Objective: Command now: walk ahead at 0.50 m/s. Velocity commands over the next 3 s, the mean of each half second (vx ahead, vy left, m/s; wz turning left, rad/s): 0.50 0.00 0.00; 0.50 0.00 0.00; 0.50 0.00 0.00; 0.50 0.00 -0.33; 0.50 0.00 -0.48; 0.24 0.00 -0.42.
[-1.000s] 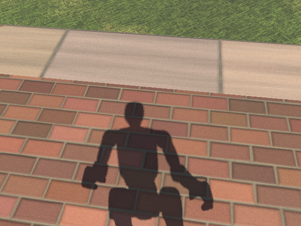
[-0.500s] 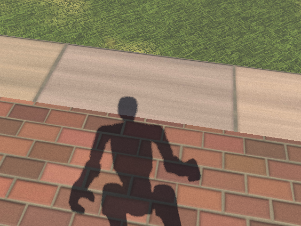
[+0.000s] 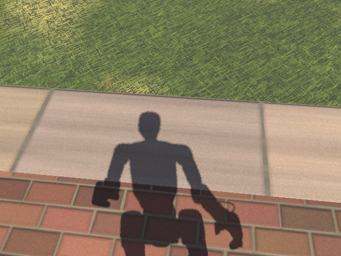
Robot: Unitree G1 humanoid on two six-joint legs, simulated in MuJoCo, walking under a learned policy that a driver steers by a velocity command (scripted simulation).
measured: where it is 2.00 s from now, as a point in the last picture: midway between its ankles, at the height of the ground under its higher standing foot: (181, 118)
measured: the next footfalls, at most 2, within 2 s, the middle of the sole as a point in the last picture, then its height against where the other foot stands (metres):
left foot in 0.42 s outside the picture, level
right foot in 0.96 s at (204, 197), level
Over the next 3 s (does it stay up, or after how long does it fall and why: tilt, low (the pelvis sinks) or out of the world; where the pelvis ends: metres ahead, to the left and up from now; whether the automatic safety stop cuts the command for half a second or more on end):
stays up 1.72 -0.27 -0.09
